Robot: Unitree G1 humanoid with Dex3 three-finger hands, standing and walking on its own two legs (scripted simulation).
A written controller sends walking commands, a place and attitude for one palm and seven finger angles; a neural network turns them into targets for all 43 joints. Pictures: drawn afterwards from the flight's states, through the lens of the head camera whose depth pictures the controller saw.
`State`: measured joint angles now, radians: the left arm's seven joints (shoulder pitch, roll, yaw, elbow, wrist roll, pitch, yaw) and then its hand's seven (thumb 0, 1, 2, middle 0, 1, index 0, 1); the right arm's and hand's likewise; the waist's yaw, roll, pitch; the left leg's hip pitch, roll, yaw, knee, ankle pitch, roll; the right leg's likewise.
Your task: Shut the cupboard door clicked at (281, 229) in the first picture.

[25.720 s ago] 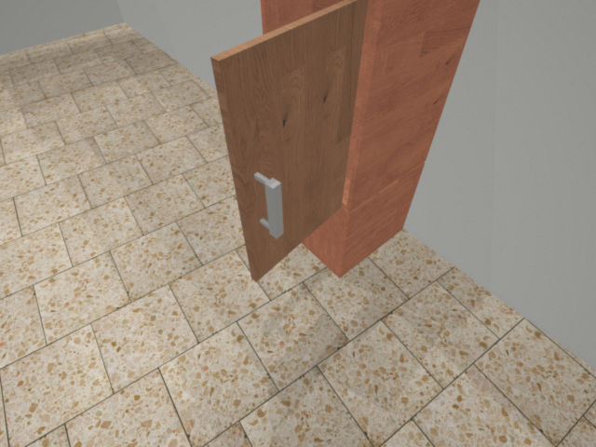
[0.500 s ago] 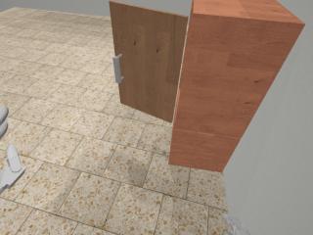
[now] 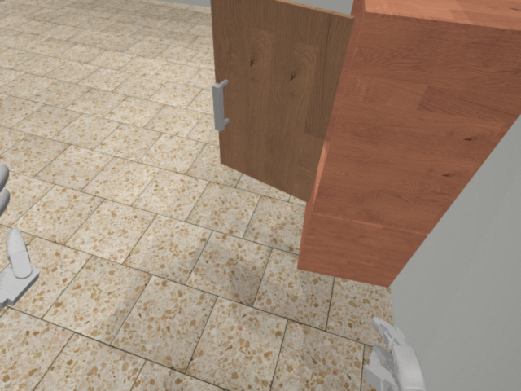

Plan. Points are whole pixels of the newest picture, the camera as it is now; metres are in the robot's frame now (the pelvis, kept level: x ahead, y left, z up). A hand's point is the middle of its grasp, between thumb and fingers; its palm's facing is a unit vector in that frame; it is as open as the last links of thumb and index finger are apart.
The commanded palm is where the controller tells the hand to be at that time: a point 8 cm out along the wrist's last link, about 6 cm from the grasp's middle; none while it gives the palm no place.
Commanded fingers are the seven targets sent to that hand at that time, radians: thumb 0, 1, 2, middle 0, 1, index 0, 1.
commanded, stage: stop stepping back and stand still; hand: left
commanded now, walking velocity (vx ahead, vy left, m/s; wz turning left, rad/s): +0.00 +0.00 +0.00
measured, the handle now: (222, 105) +0.91 +0.16 -0.07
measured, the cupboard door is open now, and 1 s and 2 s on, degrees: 71 71 71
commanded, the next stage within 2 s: let the arm hang, fingers relaxed in 0.08 s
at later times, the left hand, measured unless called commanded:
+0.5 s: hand out of the picture +0.02 +0.18 -0.18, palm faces +0.03 -0.98 -0.17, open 7.1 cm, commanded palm none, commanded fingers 0.00 0.90 0.90 -0.20 -0.30 -0.20 -0.30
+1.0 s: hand out of the picture -0.06 +0.17 -0.17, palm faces +0.06 -0.98 -0.20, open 7.4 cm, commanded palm none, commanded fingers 0.00 0.90 0.90 -0.20 -0.30 -0.20 -0.30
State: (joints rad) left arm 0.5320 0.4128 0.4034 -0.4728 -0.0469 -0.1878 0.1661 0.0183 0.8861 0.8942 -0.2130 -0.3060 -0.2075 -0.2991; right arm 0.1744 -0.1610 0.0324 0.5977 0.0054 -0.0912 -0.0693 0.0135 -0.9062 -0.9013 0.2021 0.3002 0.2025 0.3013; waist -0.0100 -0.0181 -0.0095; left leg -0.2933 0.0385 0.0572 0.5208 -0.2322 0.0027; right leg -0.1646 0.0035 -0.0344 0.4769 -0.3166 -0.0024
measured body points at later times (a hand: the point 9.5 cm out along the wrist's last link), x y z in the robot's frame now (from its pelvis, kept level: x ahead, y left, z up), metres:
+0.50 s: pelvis -0.02 +0.01 +0.00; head +0.00 +0.03 +0.45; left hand +0.02 +0.24 -0.16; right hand +0.04 -0.25 -0.13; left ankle +0.03 +0.11 -0.74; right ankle -0.04 -0.12 -0.74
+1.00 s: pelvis -0.02 +0.00 +0.00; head -0.03 +0.00 +0.45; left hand -0.06 +0.22 -0.15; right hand -0.03 -0.21 -0.16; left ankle +0.03 +0.11 -0.74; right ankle -0.04 -0.12 -0.74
